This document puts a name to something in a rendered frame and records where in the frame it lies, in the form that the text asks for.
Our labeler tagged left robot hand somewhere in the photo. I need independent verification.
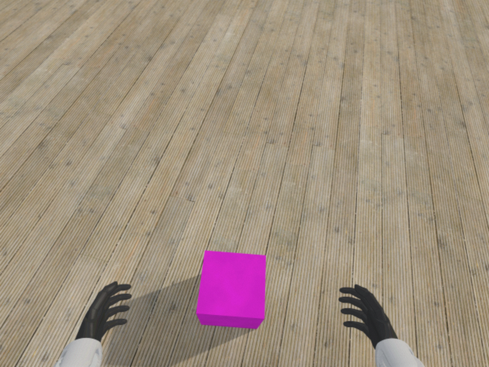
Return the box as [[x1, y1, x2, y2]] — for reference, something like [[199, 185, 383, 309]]
[[75, 281, 131, 342]]

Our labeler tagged right robot forearm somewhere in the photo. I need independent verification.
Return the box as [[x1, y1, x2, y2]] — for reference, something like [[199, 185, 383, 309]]
[[375, 339, 425, 367]]

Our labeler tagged right robot hand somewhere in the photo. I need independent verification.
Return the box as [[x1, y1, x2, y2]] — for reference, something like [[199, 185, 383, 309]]
[[338, 284, 398, 349]]

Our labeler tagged left robot forearm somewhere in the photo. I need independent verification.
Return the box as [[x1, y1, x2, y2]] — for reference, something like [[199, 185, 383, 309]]
[[53, 338, 102, 367]]

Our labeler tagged carton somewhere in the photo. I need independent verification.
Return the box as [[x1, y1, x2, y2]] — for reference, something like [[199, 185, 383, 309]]
[[196, 251, 266, 329]]

